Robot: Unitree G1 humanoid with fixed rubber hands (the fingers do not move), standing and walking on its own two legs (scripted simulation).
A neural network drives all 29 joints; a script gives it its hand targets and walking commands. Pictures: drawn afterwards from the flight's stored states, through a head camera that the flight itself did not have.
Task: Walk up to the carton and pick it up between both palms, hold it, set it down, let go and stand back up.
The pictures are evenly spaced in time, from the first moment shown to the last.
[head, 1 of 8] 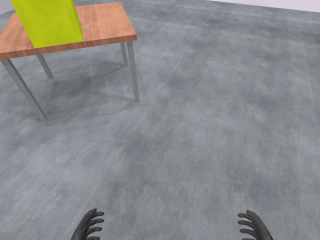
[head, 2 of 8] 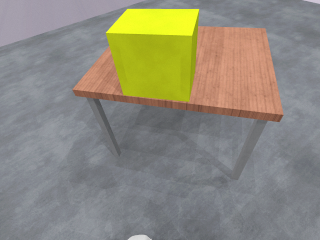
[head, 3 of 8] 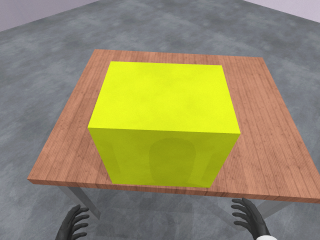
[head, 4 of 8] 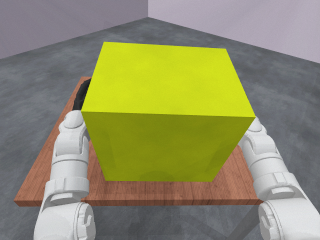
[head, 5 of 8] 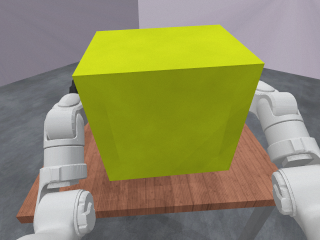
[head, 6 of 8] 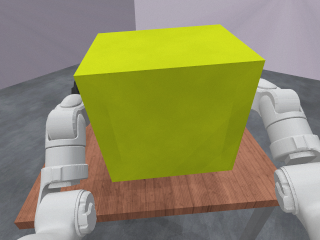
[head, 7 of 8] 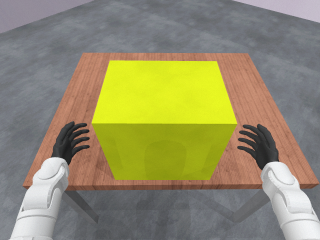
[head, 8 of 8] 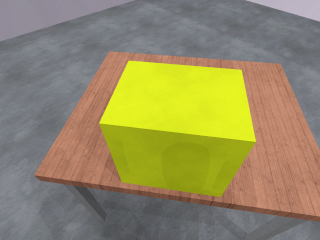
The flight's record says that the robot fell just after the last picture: no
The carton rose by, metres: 0.22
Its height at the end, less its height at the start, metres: +0.00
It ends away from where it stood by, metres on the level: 0.02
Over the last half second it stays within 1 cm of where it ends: yes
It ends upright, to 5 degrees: yes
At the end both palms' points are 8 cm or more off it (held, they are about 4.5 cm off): yes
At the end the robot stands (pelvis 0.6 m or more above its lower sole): yes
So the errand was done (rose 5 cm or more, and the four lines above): yes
